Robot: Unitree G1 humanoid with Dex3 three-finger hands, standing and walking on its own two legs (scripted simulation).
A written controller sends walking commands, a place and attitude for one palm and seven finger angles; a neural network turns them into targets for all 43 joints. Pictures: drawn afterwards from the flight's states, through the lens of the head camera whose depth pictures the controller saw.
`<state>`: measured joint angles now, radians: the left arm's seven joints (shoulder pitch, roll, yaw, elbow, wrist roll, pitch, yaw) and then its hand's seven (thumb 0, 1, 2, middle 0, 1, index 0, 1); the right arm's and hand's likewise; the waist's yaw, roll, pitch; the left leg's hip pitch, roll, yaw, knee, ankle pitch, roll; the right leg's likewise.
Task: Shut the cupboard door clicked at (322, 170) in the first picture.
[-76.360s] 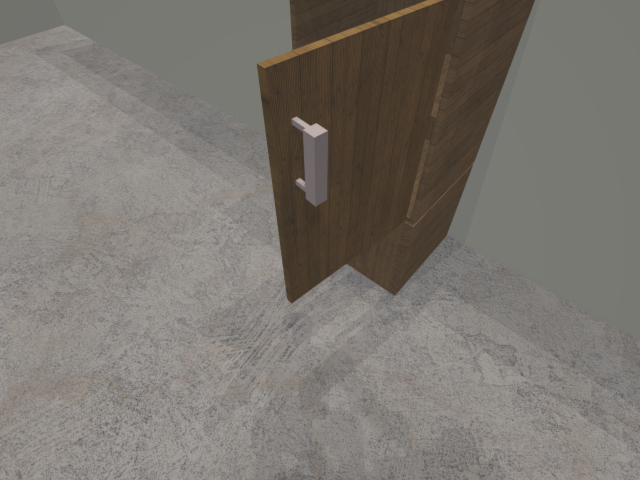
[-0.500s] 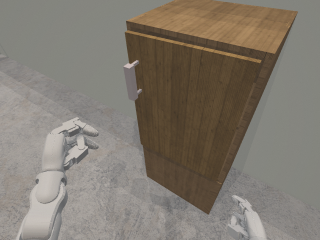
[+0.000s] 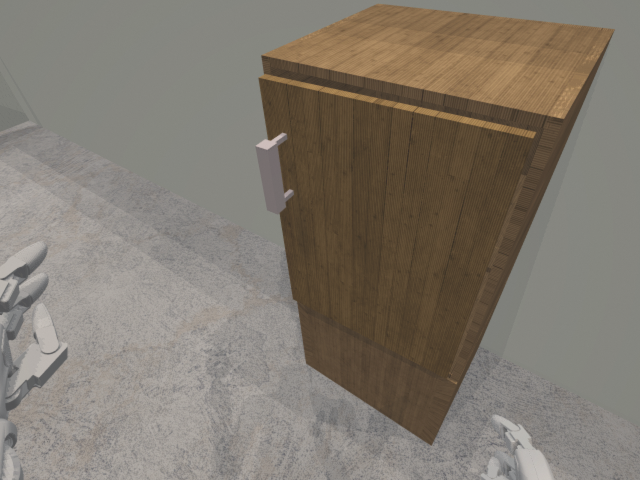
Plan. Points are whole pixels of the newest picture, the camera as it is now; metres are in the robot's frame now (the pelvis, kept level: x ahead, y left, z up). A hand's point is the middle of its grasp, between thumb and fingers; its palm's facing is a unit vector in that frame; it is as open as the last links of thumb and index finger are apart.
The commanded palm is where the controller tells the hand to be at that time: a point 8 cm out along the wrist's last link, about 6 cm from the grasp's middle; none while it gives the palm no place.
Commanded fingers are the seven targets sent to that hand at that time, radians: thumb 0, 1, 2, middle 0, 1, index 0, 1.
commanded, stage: draw the hand back to the body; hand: left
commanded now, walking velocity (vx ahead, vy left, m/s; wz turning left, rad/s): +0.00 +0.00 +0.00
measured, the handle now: (279, 173) +0.61 +0.16 +0.08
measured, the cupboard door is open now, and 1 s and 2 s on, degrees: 2 2 2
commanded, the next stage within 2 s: step back with the hand held close in 0.26 s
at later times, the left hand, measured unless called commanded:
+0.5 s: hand (83, 330) +0.20 +0.27 +0.16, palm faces +0.45 -0.78 -0.44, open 7.4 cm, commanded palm +0.14 +0.30 +0.17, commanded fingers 0.00 0.90 0.90 -0.20 -0.30 -0.20 -0.30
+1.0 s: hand (4, 418) +0.12 +0.29 +0.15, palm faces +0.47 -0.76 -0.45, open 7.4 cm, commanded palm +0.05 +0.32 +0.17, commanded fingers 0.00 0.90 0.90 -0.20 -0.30 -0.20 -0.30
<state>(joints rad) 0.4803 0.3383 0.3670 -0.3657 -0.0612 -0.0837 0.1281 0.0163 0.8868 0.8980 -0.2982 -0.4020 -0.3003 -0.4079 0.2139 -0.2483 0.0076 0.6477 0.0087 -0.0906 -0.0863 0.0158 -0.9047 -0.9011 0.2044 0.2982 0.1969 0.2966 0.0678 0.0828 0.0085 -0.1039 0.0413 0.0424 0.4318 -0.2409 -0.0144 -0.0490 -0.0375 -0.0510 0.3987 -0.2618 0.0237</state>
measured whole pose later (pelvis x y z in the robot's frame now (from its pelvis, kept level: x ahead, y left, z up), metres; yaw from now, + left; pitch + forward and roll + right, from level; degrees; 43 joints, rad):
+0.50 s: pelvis +0.00 +0.00 +0.00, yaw +0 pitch -2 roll -1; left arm 0.45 0.36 0.38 -0.36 -0.06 -0.10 0.11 0.01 0.88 0.90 -0.21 -0.30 -0.21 -0.31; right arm 0.19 -0.24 0.01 0.62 0.01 -0.05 -0.08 0.01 -0.90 -0.90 0.21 0.30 0.20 0.30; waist 0.04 0.08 -0.01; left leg -0.19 0.06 0.04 0.48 -0.26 -0.02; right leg -0.12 -0.02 -0.05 0.42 -0.26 0.02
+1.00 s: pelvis -0.09 +0.02 -0.02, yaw +0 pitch -2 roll -2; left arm 0.50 0.40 0.43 -0.44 -0.03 -0.17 0.16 0.01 0.88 0.90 -0.21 -0.30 -0.21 -0.31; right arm 0.23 -0.22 0.02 0.54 0.02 -0.04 -0.09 0.01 -0.90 -0.90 0.21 0.30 0.20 0.30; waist 0.00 0.02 0.01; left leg -0.42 0.04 0.04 0.67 -0.24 0.03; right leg -0.35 -0.04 -0.03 0.62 -0.23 0.05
